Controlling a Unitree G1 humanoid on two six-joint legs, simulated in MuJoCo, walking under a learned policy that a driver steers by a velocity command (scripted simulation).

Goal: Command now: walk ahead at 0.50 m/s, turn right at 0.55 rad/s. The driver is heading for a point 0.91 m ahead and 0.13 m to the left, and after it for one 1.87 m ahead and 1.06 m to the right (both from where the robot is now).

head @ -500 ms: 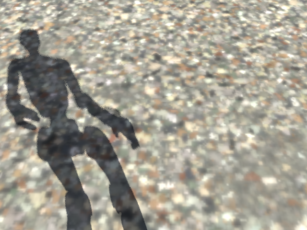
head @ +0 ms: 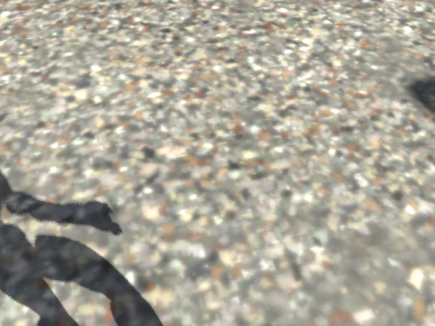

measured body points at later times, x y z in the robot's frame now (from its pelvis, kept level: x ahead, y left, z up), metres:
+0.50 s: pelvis +0.26 -0.07 +0.00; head +0.29 -0.08 +0.45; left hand +0.45 +0.18 -0.09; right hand +0.28 -0.35 -0.13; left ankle +0.18 +0.10 -0.65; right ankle +0.30 -0.15 -0.74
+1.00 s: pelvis +0.53 -0.02 -0.01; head +0.58 -0.01 +0.43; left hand +0.56 +0.27 -0.13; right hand +0.75 -0.25 -0.11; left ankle +0.60 +0.06 -0.74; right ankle +0.39 -0.18 -0.63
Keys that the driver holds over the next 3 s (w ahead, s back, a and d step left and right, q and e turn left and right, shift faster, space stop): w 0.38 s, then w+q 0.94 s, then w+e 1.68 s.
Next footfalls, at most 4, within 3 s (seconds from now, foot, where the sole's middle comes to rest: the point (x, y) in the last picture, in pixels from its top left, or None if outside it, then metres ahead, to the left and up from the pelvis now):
0.36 right None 0.34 -0.16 -0.77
0.90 left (201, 277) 0.64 0.07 -0.77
1.38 right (236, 198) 0.95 -0.06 -0.77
1.84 left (161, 171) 1.07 0.24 -0.77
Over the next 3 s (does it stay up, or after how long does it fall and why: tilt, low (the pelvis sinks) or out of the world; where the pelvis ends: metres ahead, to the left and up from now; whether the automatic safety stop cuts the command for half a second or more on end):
stays up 1.59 0.07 0.00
